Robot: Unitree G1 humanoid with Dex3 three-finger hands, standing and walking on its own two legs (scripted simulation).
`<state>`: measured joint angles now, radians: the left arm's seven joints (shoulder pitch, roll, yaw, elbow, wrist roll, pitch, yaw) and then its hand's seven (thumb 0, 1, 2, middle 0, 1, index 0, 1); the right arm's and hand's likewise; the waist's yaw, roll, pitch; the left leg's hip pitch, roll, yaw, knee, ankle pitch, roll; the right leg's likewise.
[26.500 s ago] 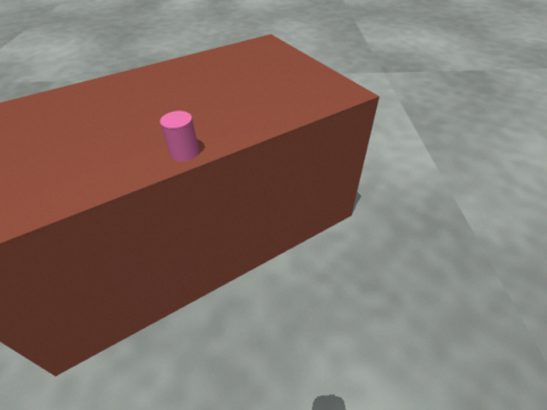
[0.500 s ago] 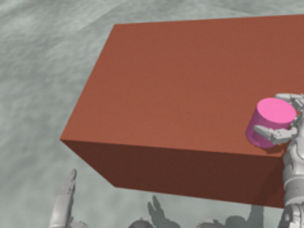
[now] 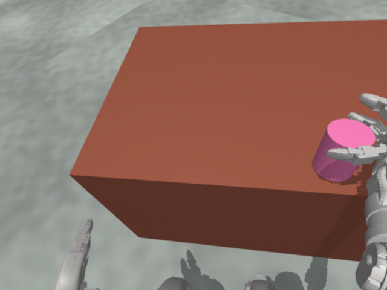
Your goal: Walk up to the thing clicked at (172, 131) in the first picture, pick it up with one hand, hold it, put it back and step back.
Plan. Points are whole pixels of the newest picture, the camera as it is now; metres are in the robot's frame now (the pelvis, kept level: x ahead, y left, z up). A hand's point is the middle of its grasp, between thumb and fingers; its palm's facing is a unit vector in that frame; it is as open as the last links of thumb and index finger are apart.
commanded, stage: withdraw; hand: right
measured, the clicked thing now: (340, 151) +0.44 -0.26 +0.01
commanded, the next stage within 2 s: rise in 0.46 s
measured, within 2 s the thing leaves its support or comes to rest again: neither
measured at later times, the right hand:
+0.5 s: hand out of the picture +0.44 -0.34 +0.14, palm faces +0.44 +0.90 -0.04, open 17.5 cm
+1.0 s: hand out of the picture +0.37 -0.42 +0.13, palm faces +0.57 +0.73 -0.38, open 17.2 cm
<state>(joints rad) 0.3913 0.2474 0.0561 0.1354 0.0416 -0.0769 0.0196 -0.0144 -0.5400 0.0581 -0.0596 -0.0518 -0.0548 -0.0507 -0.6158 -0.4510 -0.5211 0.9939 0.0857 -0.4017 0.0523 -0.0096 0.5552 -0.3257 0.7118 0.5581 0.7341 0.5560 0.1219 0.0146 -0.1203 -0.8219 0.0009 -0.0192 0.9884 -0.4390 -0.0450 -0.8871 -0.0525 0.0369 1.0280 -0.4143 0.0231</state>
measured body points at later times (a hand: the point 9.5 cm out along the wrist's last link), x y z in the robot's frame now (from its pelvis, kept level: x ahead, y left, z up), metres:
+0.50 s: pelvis +0.02 +0.00 +0.01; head +0.08 -0.02 +0.46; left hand +0.16 +0.26 -0.02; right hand +0.41 -0.38 +0.14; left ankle +0.02 +0.15 -0.67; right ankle +0.04 -0.13 -0.67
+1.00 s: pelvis +0.03 -0.01 +0.04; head +0.07 -0.02 +0.49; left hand +0.19 +0.23 -0.02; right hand +0.33 -0.46 +0.15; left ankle +0.02 +0.15 -0.67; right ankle +0.04 -0.13 -0.67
